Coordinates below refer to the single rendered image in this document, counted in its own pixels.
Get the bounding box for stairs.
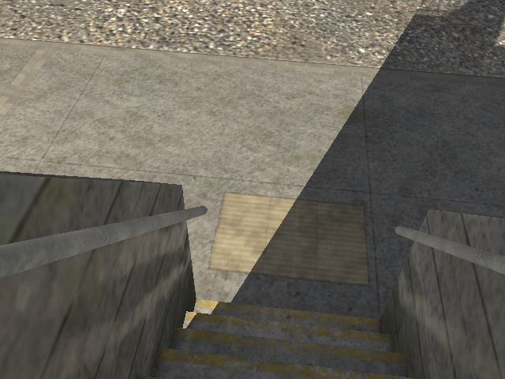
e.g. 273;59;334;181
135;299;419;379

